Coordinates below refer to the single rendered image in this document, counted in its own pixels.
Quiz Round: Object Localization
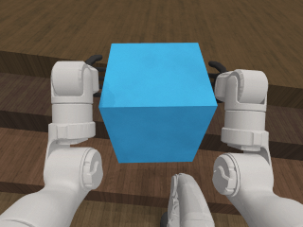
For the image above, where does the left robot hand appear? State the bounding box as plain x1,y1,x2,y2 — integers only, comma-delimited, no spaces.
85,54,107,97

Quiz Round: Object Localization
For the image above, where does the robot left upper arm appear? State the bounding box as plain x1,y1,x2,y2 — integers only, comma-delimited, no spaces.
0,147,103,227

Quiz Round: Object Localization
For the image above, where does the robot right forearm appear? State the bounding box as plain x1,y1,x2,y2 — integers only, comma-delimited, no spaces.
214,69,274,185

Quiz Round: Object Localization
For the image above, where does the robot left forearm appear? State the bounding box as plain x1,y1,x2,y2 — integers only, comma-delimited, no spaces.
44,61,99,181

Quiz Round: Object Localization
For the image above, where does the carton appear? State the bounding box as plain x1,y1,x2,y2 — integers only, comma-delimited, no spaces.
98,43,218,164

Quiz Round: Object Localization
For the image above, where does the robot right upper arm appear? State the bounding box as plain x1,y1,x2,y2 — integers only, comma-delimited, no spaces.
212,152,303,227

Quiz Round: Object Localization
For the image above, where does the right robot shin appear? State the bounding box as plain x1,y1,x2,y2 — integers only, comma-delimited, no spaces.
167,173,185,227

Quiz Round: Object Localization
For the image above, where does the right robot thigh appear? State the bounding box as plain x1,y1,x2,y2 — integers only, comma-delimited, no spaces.
170,173,215,227

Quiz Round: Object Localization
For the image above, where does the right robot hand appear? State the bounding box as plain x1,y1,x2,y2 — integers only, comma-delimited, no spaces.
208,61,229,103

